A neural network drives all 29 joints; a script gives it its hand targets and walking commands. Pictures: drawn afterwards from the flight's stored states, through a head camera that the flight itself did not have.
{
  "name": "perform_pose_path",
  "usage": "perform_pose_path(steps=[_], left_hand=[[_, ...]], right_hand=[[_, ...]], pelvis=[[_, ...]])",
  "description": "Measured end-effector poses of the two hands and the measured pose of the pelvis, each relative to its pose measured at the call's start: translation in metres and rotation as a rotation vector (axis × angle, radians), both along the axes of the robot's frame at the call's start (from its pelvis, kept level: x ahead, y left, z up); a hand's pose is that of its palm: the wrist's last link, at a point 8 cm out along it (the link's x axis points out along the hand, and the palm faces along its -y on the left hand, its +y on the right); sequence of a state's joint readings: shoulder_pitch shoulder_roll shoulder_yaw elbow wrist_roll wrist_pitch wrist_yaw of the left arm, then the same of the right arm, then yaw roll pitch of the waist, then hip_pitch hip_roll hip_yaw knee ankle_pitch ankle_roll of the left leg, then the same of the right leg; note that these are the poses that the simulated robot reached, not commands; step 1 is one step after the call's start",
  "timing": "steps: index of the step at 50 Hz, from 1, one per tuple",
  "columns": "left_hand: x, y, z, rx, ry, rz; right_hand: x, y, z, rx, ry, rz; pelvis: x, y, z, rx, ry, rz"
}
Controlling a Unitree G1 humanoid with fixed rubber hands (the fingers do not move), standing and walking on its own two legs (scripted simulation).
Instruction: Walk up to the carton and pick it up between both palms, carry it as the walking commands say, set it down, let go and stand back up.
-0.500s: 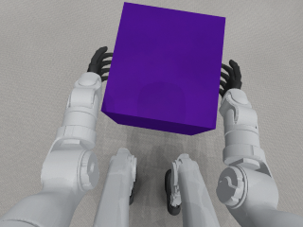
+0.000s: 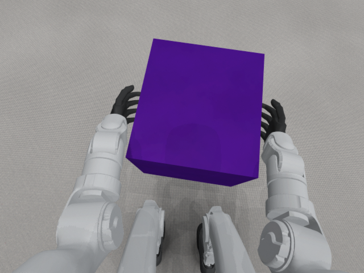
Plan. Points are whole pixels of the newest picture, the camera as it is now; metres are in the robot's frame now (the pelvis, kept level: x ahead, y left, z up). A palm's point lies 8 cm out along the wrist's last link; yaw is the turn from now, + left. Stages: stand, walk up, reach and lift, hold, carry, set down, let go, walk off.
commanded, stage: reach and lift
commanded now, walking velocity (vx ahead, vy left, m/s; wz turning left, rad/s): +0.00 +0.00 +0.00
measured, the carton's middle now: (196, 121) +0.47 -0.02 -0.12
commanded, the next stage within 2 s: none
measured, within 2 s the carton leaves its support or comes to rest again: neither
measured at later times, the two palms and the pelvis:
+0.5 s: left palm (112, 113) +0.41 +0.16 +0.02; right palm (295, 132) +0.39 -0.19 +0.04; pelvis +0.02 +0.00 +0.07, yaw +1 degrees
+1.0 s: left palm (99, 105) +0.39 +0.16 +0.10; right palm (322, 129) +0.37 -0.19 +0.11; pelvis +0.04 +0.00 +0.13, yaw +1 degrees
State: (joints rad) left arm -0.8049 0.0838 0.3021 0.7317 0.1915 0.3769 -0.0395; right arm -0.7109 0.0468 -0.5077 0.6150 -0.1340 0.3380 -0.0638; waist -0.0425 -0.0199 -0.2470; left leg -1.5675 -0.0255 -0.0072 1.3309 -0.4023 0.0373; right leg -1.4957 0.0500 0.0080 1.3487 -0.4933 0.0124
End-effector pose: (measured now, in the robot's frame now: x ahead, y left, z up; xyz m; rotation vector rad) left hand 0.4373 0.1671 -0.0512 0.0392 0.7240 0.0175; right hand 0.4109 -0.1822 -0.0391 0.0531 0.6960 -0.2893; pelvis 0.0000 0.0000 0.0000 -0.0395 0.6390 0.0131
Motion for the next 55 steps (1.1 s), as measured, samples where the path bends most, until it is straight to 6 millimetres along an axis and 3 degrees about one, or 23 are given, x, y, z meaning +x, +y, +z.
perform_pose_path(steps=[33,55], left_hand=[[-0.03,-0.004,0.098,-0.001,0.013,0.006],[-0.048,-0.003,0.163,-0.002,-0.008,0.008]], right_hand=[[-0.029,-0.004,0.1,-0.006,0.012,0.001],[-0.047,-0.003,0.164,-0.019,-0.002,0.016]], pelvis=[[0.025,-0.005,0.091,0.022,-0.179,0.003],[0.039,-0.001,0.134,0.028,-0.356,0.004]])
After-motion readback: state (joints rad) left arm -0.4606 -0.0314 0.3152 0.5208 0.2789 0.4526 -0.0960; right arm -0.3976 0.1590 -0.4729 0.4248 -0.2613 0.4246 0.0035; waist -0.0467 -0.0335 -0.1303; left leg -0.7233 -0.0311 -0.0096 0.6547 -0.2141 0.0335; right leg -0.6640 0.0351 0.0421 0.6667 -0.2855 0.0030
